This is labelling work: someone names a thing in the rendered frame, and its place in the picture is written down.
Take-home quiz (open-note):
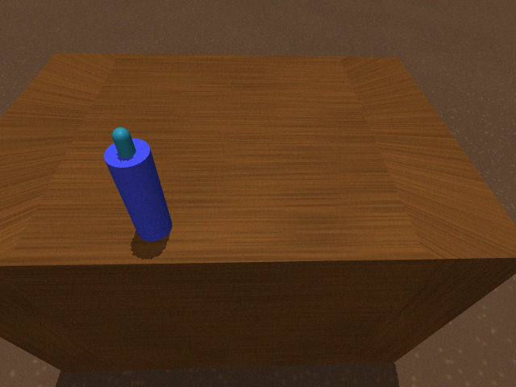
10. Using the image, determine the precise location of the bottle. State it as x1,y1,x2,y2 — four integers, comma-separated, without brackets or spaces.
104,127,172,241

